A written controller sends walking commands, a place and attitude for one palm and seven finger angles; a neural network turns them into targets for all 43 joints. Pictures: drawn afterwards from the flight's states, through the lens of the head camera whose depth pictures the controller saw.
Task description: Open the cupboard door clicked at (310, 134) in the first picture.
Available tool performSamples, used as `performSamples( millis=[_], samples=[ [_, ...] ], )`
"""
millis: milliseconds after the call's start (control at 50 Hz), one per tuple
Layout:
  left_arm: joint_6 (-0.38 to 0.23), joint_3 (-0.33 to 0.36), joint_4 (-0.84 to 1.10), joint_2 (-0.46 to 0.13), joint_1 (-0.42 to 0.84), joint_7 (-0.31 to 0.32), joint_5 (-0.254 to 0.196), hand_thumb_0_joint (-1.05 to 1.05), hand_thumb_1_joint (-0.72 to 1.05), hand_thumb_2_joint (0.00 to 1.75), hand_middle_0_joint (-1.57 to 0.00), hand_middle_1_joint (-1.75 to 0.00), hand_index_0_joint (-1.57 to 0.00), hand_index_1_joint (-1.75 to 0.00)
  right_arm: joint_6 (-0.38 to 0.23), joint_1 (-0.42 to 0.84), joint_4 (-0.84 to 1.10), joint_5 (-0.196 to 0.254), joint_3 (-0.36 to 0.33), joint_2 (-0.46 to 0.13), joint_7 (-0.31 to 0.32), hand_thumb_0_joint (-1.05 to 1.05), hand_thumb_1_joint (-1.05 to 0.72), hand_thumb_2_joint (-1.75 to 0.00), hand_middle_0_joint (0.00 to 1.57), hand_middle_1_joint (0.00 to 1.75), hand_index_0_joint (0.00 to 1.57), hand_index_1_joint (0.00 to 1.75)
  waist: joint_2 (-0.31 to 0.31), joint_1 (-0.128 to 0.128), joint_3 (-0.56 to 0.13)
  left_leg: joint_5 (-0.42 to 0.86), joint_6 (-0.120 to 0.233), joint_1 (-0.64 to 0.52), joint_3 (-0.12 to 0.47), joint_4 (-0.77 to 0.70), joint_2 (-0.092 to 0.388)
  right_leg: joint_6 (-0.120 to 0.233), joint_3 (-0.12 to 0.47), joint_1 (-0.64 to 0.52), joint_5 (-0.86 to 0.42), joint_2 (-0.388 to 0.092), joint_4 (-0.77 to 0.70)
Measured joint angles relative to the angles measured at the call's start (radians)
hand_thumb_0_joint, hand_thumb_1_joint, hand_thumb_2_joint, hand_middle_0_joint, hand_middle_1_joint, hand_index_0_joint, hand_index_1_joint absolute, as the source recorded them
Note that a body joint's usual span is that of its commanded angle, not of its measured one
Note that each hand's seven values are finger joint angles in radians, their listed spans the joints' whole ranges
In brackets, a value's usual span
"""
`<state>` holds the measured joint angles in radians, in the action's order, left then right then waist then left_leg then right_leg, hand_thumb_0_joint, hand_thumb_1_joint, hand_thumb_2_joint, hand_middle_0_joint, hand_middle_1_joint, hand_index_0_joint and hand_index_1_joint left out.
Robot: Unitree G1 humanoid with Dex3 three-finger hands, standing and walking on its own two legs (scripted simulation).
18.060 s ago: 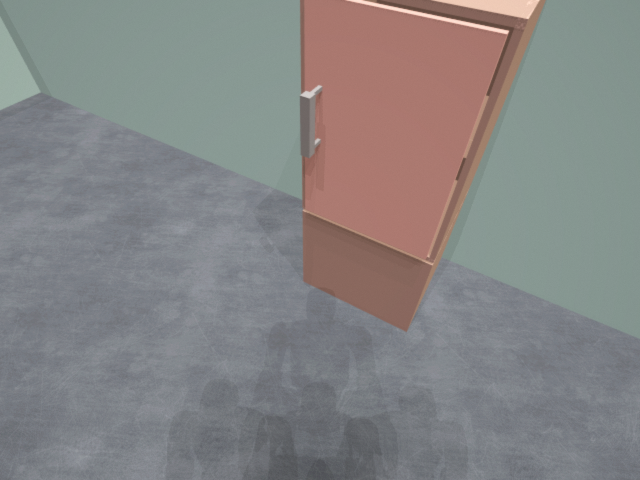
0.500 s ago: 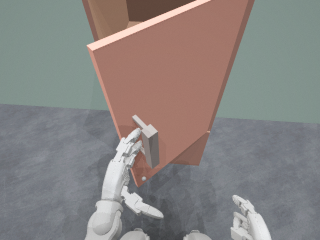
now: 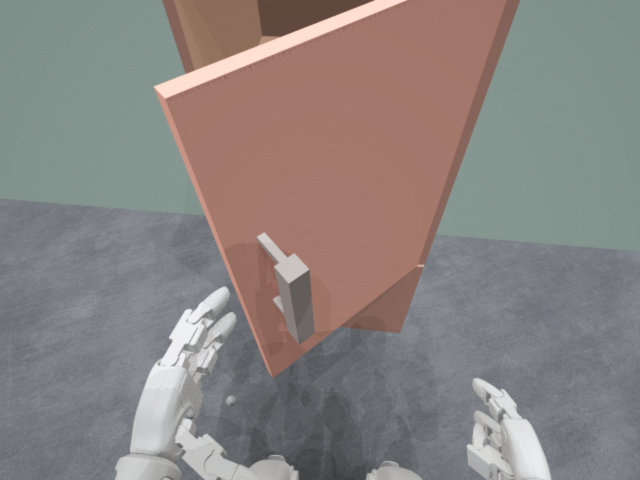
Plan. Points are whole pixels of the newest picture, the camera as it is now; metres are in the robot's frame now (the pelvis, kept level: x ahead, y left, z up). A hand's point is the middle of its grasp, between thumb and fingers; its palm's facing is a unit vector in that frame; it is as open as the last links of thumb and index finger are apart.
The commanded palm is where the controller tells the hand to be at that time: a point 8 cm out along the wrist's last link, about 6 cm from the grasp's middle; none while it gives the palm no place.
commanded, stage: slide the hand sideways off the handle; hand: left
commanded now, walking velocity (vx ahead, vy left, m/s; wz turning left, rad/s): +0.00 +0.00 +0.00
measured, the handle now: (285, 290) +0.33 +0.06 +0.06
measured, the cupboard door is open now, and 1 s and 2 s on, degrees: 46 46 46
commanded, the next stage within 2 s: draw the hand back to the body in 0.08 s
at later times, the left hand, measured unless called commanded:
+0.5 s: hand (173, 407) +0.18 +0.15 +0.10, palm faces -0.06 -1.00 -0.07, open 16.3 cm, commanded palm +0.16 +0.21 +0.12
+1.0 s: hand (49, 374) +0.19 +0.23 +0.16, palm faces +0.26 -0.89 -0.37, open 13.7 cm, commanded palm +0.15 +0.28 +0.19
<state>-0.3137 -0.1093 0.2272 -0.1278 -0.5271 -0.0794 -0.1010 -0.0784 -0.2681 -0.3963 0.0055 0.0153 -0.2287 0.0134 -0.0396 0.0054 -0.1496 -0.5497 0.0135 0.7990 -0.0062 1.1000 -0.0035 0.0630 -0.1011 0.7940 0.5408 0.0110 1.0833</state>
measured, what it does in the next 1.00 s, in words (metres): rises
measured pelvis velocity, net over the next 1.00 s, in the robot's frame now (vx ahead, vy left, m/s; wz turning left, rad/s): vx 0.01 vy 0.02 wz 0.00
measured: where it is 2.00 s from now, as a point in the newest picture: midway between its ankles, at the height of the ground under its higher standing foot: outside the picture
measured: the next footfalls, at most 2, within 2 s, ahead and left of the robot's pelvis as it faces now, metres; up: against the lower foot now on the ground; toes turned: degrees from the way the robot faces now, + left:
none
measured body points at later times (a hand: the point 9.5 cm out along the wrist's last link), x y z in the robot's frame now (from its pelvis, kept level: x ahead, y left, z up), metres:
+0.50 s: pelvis -0.01 +0.00 +0.02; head +0.02 -0.01 +0.47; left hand +0.18 +0.20 +0.11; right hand +0.17 -0.22 -0.05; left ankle -0.01 +0.11 -0.66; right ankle +0.00 -0.08 -0.66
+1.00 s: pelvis +0.01 +0.02 +0.06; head +0.00 +0.00 +0.51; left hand +0.17 +0.27 +0.18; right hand +0.19 -0.19 -0.01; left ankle -0.01 +0.11 -0.66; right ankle +0.00 -0.08 -0.66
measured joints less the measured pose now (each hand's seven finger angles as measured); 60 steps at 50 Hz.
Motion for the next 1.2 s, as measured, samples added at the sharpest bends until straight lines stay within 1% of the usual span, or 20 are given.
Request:
performSamples(
  millis=[140, 220, 280, 360, 440, 560, 700, 720, 740, 780, 820, 860, 920, 980, 1100, 1200],
  samples=[
    [-0.016, 0.028, 0.022, -0.016, -0.038, -0.05, -0.038, -0.01, -0.49, 0.3, -0.15, -0.3, -0.15, -0.31, -0.013, -0.002, -0.001, 0.005, -0.009, -0.007, 0.01, 0.01, -0.91, -0.9, 0.2, 0.3, 0.2, 0.3, -0.004, -0.002, -0.005, -0.004, -0.003, 0.021, 0.005, 0.021, 0.002, 0.003, -0.006, 0.018, 0.003, 0.002, 0.017],
    [-0.018, 0.032, 0.022, -0.02, -0.032, -0.056, -0.04, -0.01, -0.5, 0.3, -0.15, -0.3, -0.15, -0.3, -0.017, 0.0, -0.002, 0.007, -0.009, -0.007, 0.014, 0.01, -0.91, -0.9, 0.2, 0.3, 0.2, 0.3, -0.004, -0.001, -0.006, -0.004, -0.003, 0.032, 0.007, 0.034, 0.003, 0.004, -0.008, 0.027, 0.002, 0.002, 0.027],
    [0.002, 0.038, 0.041, -0.036, -0.022, -0.052, -0.041, -0.01, -0.49, 0.3, -0.15, -0.3, -0.15, -0.3, -0.016, 0.0, -0.001, 0.011, -0.006, -0.005, 0.018, 0.01, -0.91, -0.9, 0.2, 0.3, 0.2, 0.3, -0.007, 0.002, -0.002, -0.002, -0.001, 0.024, 0.007, 0.033, 0.005, 0.004, -0.007, 0.019, -0.001, 0.004, 0.024],
    [0.032, 0.073, 0.073, -0.058, -0.027, -0.052, -0.061, -0.01, -0.49, 0.3, -0.15, -0.3, -0.15, -0.3, -0.011, -0.006, -0.007, 0.021, 0.004, 0.004, 0.026, 0.01, -0.91, -0.9, 0.2, 0.3, 0.2, 0.3, -0.013, 0.0, 0.0, 0.01, 0.0, -0.022, 0.004, -0.001, 0.007, 0.001, -0.004, -0.026, -0.016, 0.007, -0.012],
    [0.061, 0.111, 0.086, -0.067, -0.04, -0.068, -0.09, -0.01, -0.49, 0.3, -0.15, -0.3, -0.15, -0.3, -0.017, -0.018, -0.01, 0.029, 0.017, 0.005, 0.034, 0.01, -0.91, -0.9, 0.2, 0.3, 0.2, 0.3, -0.02, -0.001, -0.001, 0.029, 0.003, -0.076, 0.004, -0.051, 0.006, -0.005, -0.001, -0.082, -0.037, 0.009, -0.065],
    [0.094, 0.147, 0.099, -0.088, -0.057, -0.102, -0.121, -0.01, -0.49, 0.3, -0.15, -0.3, -0.15, -0.3, -0.043, -0.024, -0.019, 0.035, 0.024, -0.008, 0.043, 0.01, -0.91, -0.9, 0.2, 0.3, 0.2, 0.3, -0.023, 0.002, 0.007, 0.048, 0.008, -0.142, 0.006, -0.105, 0.005, -0.01, -0.001, -0.153, -0.061, 0.011, -0.129],
    [0.125, 0.186, 0.136, -0.11, -0.066, -0.124, -0.144, -0.01, -0.46, 0.31, -0.15, -0.3, -0.15, -0.3, -0.071, -0.016, -0.04, 0.042, 0.021, -0.016, 0.051, 0.01, -0.91, -0.9, 0.2, 0.3, 0.2, 0.3, -0.023, 0.011, 0.018, 0.062, 0.014, -0.212, 0.007, -0.153, 0.003, -0.018, 0.0, -0.228, -0.08, 0.011, -0.187],
    [0.142, 0.186, 0.146, -0.122, -0.063, -0.097, -0.112, -0.01, -0.45, 0.32, -0.16, -0.3, -0.15, -0.3, -0.07, -0.015, -0.044, 0.038, 0.02, -0.014, 0.057, 0.01, -0.91, -0.9, 0.2, 0.3, 0.2, 0.3, -0.02, 0.019, 0.02, 0.065, 0.015, -0.226, 0.003, -0.164, 0.003, -0.018, 0.003, -0.241, -0.084, 0.012, -0.196],
    [0.164, 0.183, 0.159, -0.136, -0.063, -0.055, -0.077, -0.01, -0.43, 0.32, -0.16, -0.3, -0.15, -0.3, -0.064, -0.014, -0.05, 0.033, 0.021, -0.011, 0.065, 0.01, -0.91, -0.9, 0.2, 0.3, 0.2, 0.3, -0.017, 0.025, 0.024, 0.07, 0.016, -0.244, 0.0, -0.18, 0.003, -0.019, 0.007, -0.257, -0.089, 0.012, -0.211],
    [0.207, 0.178, 0.183, -0.152, -0.071, 0.03, -0.019, -0.01, -0.39, 0.34, -0.16, -0.3, -0.15, -0.3, -0.053, -0.009, -0.062, 0.025, 0.024, -0.004, 0.078, 0.01, -0.91, -0.9, 0.2, 0.3, 0.2, 0.3, -0.017, 0.028, 0.032, 0.085, 0.019, -0.286, -0.004, -0.22, 0.001, -0.02, 0.012, -0.298, -0.105, 0.013, -0.251],
    [0.238, 0.178, 0.196, -0.155, -0.083, 0.093, 0.019, -0.01, -0.34, 0.36, -0.16, -0.3, -0.16, -0.3, -0.043, -0.004, -0.073, 0.019, 0.028, 0.001, 0.085, 0.01, -0.91, -0.9, 0.2, 0.3, 0.2, 0.3, -0.02, 0.029, 0.042, 0.102, 0.02, -0.329, -0.006, -0.264, -0.001, -0.024, 0.016, -0.34, -0.123, 0.012, -0.294],
    [0.257, 0.184, 0.2, -0.159, -0.09, 0.136, 0.042, -0.01, -0.28, 0.39, -0.16, -0.3, -0.16, -0.3, -0.038, -0.001, -0.087, 0.015, 0.033, 0.005, 0.089, 0.01, -0.91, -0.9, 0.2, 0.3, 0.2, 0.3, -0.021, 0.031, 0.054, 0.119, 0.022, -0.371, -0.009, -0.307, -0.004, -0.028, 0.019, -0.381, -0.14, 0.011, -0.336],
    [0.272, 0.197, 0.196, -0.166, -0.087, 0.175, 0.061, -0.01, -0.19, 0.43, -0.17, -0.3, -0.16, -0.3, -0.038, 0.005, -0.113, 0.01, 0.041, 0.007, 0.091, 0.01, -0.91, -0.9, 0.2, 0.3, 0.2, 0.3, -0.023, 0.036, 0.074, 0.143, 0.025, -0.431, -0.01, -0.368, -0.01, -0.033, 0.022, -0.441, -0.163, 0.008, -0.396],
    [0.278, 0.214, 0.189, -0.169, -0.072, 0.195, 0.07, -0.01, -0.09, 0.47, -0.17, -0.3, -0.17, -0.3, -0.045, 0.011, -0.137, 0.006, 0.046, 0.005, 0.089, 0.01, -0.91, -0.9, 0.2, 0.3, 0.2, 0.3, -0.028, 0.042, 0.094, 0.166, 0.028, -0.488, -0.012, -0.424, -0.016, -0.037, 0.025, -0.497, -0.184, 0.004, -0.45],
    [0.274, 0.268, 0.186, -0.183, -0.047, 0.204, 0.07, 0.0, 0.12, 0.56, -0.18, -0.3, -0.18, -0.3, -0.05, 0.035, -0.185, -0.002, 0.047, 0.008, 0.077, 0.01, -0.91, -0.9, 0.21, 0.3, 0.2, 0.3, -0.03, 0.052, 0.118, 0.209, 0.032, -0.588, -0.02, -0.533, -0.025, -0.043, 0.036, -0.589, -0.222, -0.002, -0.544],
    [0.269, 0.319, 0.177, -0.192, -0.015, 0.202, 0.066, 0.0, 0.29, 0.63, -0.19, -0.3, -0.18, -0.3, -0.046, 0.056, -0.203, -0.005, 0.04, 0.006, 0.068, 0.01, -0.91, -0.9, 0.21, 0.3, 0.2, 0.3, -0.03, 0.059, 0.137, 0.234, 0.031, -0.648, -0.023, -0.597, -0.026, -0.044, 0.041, -0.647, -0.248, 0.0, -0.606]
  ],
)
